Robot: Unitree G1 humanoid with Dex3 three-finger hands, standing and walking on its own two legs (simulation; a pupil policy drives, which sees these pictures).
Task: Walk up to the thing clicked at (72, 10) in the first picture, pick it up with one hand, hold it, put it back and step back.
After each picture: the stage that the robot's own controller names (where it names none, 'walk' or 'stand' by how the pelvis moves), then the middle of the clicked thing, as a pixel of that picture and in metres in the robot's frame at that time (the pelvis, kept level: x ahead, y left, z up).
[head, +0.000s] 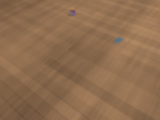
stand; (72, 11) +2.22 +0.15 -0.72
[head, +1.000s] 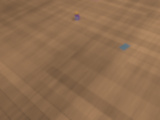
walk; (77, 16) +2.09 +0.23 -0.72
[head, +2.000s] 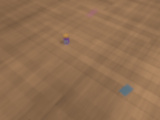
walk; (66, 39) +1.46 +0.25 -0.70
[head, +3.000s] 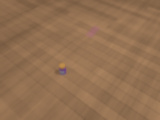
walk; (62, 69) +1.00 +0.21 -0.70
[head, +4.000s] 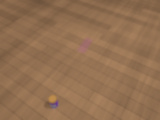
walk; (53, 101) +0.63 +0.24 -0.71
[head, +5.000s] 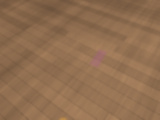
walk; out of the picture +0.45 +0.20 -0.70
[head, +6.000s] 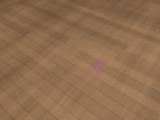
stand; out of the picture +0.39 +0.20 -0.72
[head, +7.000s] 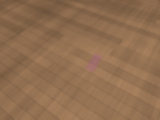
stand; out of the picture +0.39 +0.23 -0.72
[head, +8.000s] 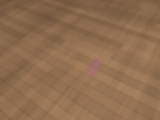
stand; out of the picture +0.40 +0.22 -0.73
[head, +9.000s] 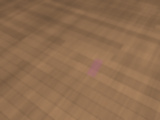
stand; out of the picture +0.39 +0.22 -0.73
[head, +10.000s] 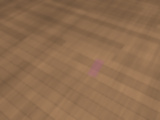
stand; out of the picture +0.39 +0.22 -0.73
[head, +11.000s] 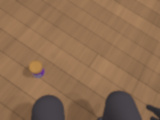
go down; (37, 69) +0.47 +0.22 -0.40
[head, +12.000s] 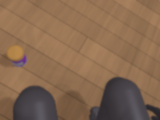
go down; (17, 56) +0.48 +0.25 -0.30
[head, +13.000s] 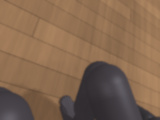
close in; out of the picture +0.46 +0.30 -0.23
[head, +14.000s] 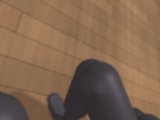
close; out of the picture +0.45 +0.31 -0.23
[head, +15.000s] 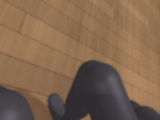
lift; out of the picture +0.42 +0.28 -0.24
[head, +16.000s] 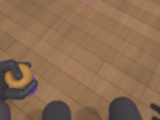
lift; (23, 81) +0.34 +0.21 -0.03
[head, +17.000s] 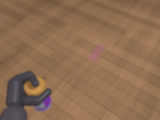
hold; (39, 94) +0.33 +0.18 +0.00
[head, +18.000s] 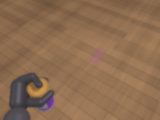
hold; (42, 95) +0.33 +0.17 +0.00
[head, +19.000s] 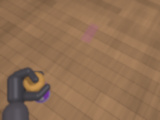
crouch; (38, 88) +0.36 +0.17 -0.06
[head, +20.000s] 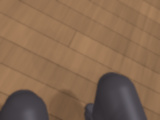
lower; out of the picture +0.49 +0.27 -0.11
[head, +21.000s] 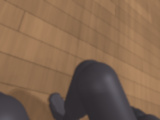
lower; out of the picture +0.43 +0.30 -0.24
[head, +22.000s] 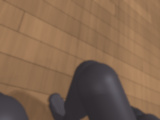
lower; out of the picture +0.43 +0.31 -0.23
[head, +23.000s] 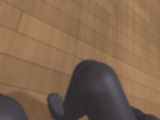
lower; out of the picture +0.44 +0.31 -0.23
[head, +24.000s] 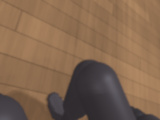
lower; out of the picture +0.44 +0.31 -0.23
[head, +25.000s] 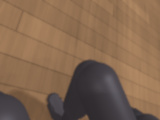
open; out of the picture +0.44 +0.30 -0.24
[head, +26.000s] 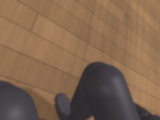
stand; out of the picture +0.44 +0.29 -0.24
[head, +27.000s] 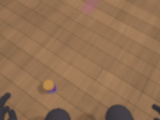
walk; (50, 86) +0.45 +0.20 -0.50
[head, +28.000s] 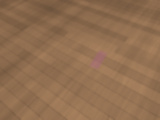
stand; out of the picture +0.40 +0.18 -0.66
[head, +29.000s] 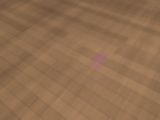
stand; out of the picture +0.40 +0.19 -0.67
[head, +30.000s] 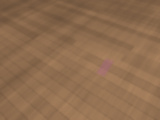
stand; out of the picture +0.42 +0.17 -0.72
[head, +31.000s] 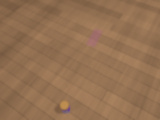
walk; (65, 107) +0.47 +0.16 -0.70
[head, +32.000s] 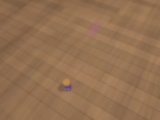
walk; (67, 85) +0.70 +0.18 -0.70
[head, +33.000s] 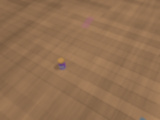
stand; (61, 63) +1.02 +0.27 -0.69
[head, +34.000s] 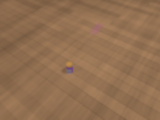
stand; (69, 67) +1.04 +0.18 -0.72
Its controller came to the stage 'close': yes
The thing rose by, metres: 0.71
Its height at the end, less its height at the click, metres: +0.00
